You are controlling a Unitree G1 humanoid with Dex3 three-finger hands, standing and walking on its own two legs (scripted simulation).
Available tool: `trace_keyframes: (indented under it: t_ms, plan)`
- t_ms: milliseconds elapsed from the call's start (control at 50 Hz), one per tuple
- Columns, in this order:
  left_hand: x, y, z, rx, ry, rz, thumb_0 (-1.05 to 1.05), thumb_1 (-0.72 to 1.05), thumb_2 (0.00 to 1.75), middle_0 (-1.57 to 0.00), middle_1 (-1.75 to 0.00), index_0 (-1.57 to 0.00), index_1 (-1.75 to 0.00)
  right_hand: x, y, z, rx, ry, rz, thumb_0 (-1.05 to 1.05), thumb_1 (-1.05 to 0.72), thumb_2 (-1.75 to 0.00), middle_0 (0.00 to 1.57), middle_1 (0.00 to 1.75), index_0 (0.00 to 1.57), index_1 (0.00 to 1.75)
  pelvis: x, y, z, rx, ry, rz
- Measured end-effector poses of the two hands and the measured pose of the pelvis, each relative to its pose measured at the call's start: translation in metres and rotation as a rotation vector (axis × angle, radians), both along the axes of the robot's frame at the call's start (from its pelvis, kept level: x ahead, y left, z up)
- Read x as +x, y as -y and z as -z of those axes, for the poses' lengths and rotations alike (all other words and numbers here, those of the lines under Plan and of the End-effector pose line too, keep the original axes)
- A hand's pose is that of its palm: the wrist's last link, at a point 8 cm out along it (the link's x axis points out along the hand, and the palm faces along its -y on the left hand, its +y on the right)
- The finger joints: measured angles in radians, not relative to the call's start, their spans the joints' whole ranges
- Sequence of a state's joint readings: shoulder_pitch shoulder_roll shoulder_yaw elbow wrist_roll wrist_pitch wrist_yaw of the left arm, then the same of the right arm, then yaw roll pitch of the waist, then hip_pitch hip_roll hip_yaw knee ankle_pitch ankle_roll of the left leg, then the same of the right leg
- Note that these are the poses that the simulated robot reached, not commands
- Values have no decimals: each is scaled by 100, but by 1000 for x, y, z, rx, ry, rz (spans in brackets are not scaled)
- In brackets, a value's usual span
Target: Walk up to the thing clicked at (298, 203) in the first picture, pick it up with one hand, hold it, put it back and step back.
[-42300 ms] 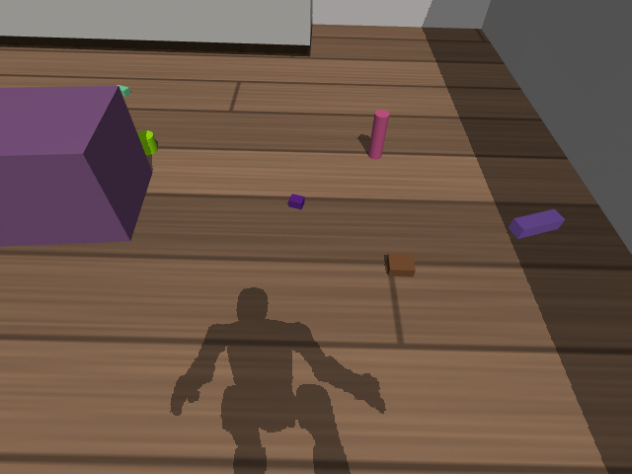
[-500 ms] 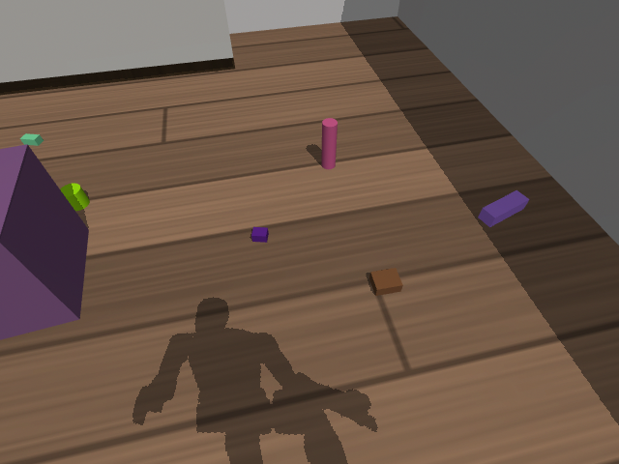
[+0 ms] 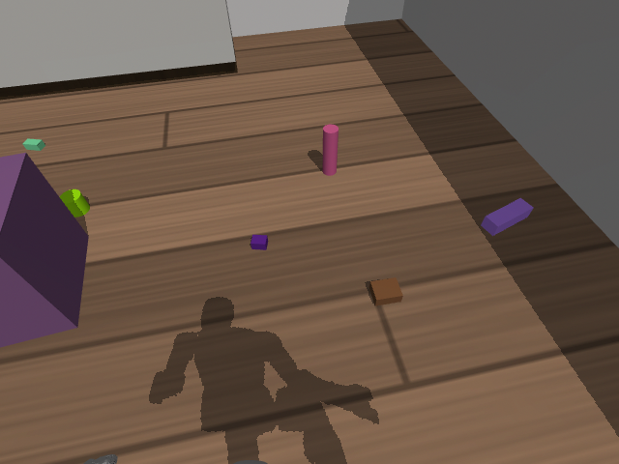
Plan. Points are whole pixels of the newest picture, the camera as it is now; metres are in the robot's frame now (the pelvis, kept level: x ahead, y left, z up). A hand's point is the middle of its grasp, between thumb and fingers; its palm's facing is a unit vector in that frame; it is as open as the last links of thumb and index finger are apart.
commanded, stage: step back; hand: left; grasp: from above
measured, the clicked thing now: (259, 242) +1.03 +0.22 -0.74
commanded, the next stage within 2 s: stand in 0.28 s
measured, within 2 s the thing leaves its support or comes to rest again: neither
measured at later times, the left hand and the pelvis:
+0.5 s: hand out of the picture +0.11 +0.28 -0.14, palm faces -0.01 -0.94 -0.34, open 7.4 cm; pelvis +0.02 +0.03 +0.01, yaw +0 degrees
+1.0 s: hand out of the picture +0.08 +0.27 -0.14, palm faces -0.04 -0.94 -0.35, open 7.4 cm; pelvis +0.01 +0.02 +0.02, yaw +0 degrees
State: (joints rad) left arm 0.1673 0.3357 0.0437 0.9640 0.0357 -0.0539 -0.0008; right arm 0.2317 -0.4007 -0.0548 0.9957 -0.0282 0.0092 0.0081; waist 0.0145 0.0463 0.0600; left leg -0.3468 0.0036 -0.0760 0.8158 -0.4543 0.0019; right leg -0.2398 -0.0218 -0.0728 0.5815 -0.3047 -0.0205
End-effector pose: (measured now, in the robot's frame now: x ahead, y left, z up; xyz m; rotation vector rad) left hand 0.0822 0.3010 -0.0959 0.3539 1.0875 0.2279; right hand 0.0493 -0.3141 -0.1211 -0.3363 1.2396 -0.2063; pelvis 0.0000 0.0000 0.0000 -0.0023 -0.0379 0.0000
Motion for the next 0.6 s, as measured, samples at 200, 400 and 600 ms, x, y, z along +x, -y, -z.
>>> trace_keyframes:
  t_ms: [200, 400, 600]
  plan:
    - [11, -30, 19, -19, -60, -55, 1, 90, 90, -20, -30, -20, -30, 36, -34, -2, 3, 6, -26, 1, -90, -90, 20, 30, 20, 30, 17, -20, 4, 9, -4, -9]
    - [16, -29, 15, -43, -103, -41, 1, 91, 90, -20, -30, -20, -30, 86, -56, -14, 38, 96, -51, 1, -90, -90, 20, 30, 21, 30, 27, -27, -7, -4, -1, -3]
    - [18, -19, 9, -61, -101, -14, 1, 91, 90, -20, -30, -20, -30, 90, -51, -25, 33, 115, -46, 1, -90, -90, 20, 30, 21, 30, 21, -25, -15, 0, 7, -2]
